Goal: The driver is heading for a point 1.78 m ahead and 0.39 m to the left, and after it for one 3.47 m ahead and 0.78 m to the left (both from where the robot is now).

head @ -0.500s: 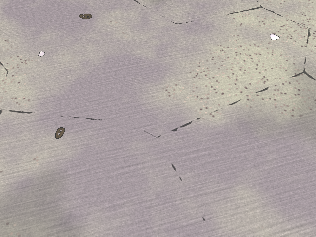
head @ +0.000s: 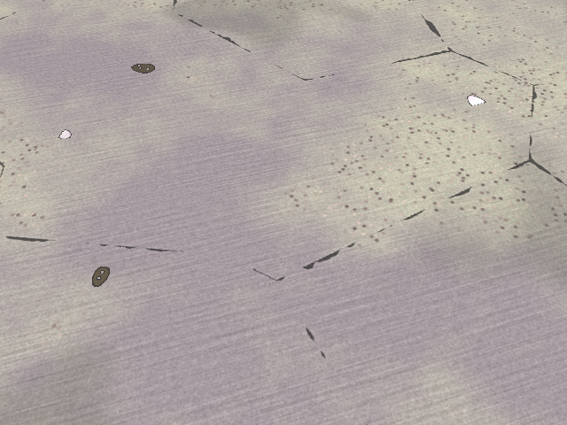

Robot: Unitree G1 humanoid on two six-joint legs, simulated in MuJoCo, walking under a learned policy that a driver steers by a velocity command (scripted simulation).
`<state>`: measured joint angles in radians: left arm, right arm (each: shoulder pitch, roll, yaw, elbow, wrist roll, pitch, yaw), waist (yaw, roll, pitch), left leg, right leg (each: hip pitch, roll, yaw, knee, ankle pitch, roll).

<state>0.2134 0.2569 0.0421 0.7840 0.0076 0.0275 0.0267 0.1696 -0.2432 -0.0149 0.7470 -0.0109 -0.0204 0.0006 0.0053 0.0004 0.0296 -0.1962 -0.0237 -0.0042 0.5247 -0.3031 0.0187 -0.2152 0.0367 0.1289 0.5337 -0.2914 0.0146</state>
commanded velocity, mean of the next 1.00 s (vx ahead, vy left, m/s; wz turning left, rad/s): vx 0.41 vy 0.00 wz -0.01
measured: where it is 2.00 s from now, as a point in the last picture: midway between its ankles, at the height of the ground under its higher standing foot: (262, 246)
